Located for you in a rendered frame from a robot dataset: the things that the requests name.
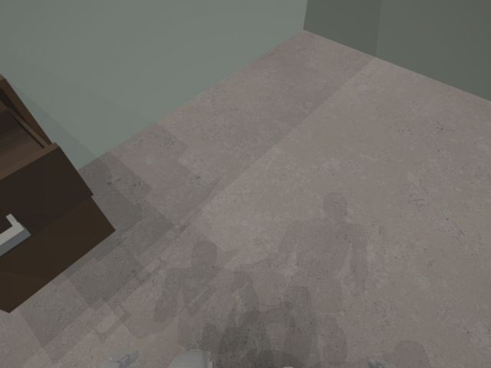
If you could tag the cabinet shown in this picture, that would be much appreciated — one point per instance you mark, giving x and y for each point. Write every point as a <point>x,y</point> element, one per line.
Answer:
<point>33,264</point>

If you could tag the handle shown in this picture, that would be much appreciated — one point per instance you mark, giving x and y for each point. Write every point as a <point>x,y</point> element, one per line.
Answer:
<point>13,236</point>

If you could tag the robot left thigh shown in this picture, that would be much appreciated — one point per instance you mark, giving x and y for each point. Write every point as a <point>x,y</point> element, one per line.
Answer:
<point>191,359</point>

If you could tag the drawer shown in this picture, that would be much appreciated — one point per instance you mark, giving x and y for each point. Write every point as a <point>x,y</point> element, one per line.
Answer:
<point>38,183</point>

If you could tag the robot left hand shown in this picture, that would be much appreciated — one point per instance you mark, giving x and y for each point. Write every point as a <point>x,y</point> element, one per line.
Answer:
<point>121,359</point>

